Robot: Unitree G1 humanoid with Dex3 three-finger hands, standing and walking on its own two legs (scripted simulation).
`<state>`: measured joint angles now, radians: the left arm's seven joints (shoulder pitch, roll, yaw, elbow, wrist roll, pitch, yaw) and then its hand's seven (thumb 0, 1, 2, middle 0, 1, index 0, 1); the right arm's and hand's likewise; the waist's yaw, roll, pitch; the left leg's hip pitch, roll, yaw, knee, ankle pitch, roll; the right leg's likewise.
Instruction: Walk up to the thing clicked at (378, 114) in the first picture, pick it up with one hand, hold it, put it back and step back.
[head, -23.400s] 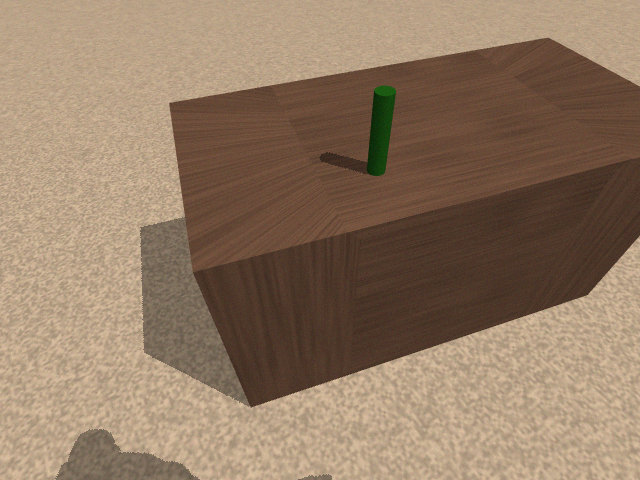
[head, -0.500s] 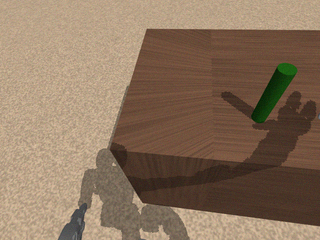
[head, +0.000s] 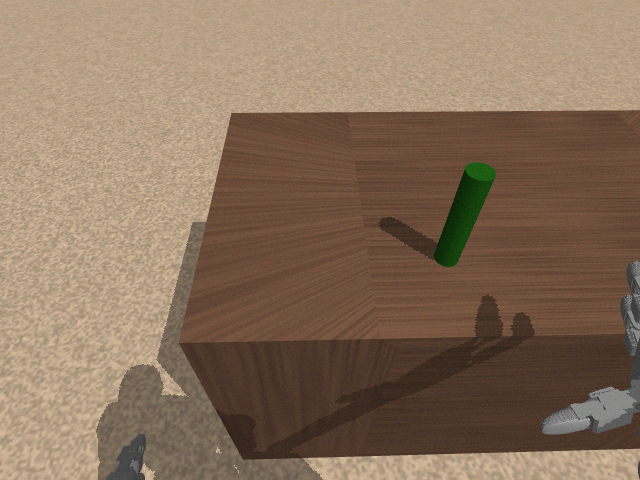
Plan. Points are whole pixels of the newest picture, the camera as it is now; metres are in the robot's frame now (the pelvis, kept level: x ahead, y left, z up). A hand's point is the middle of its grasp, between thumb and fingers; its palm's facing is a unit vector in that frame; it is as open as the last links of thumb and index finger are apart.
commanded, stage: sink last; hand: right
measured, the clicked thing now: (461, 219) +0.49 -0.22 +0.04
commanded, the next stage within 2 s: home in 0.50 s
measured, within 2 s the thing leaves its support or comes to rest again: neither
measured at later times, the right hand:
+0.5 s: hand out of the picture +0.15 -0.26 +0.11, palm faces +0.42 +0.79 -0.45, open 17.5 cm
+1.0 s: hand out of the picture +0.13 -0.23 -0.01, palm faces +0.24 +0.93 -0.29, open 17.4 cm
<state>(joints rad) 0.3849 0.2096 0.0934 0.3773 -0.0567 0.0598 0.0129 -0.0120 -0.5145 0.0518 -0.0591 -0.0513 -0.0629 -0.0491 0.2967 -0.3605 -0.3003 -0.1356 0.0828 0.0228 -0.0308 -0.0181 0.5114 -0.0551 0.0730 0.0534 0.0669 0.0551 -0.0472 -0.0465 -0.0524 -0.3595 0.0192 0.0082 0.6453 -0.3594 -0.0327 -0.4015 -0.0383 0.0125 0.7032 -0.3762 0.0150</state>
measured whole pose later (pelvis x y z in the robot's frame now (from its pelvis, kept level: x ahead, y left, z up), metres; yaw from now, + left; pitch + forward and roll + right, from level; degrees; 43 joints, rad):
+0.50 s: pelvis -0.03 +0.03 +0.00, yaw -2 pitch +0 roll +0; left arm 0.40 0.22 0.14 0.38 -0.02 -0.04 0.08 -0.01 -0.50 0.05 -0.05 -0.05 -0.06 -0.05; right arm 0.49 -0.35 -0.37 -0.23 0.07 -0.12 -0.05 -0.02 0.56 -0.06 0.06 0.06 0.07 0.06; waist -0.06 -0.05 -0.03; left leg -0.36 0.03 0.03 0.72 -0.37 0.00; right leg -0.38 -0.03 0.04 0.70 -0.33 0.04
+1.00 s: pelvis -0.03 +0.00 +0.00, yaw -1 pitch +1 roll +1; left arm 0.30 0.17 0.04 0.47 -0.01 -0.13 0.05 -0.01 0.35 0.60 -0.15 -0.21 -0.15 -0.21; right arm 0.49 -0.22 -0.15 0.07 0.03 -0.16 -0.03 -0.02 0.53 -0.07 0.06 0.06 0.06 0.06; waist -0.03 -0.02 0.01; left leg -0.34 0.04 0.01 0.64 -0.32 -0.04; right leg -0.37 -0.01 0.01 0.66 -0.31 0.01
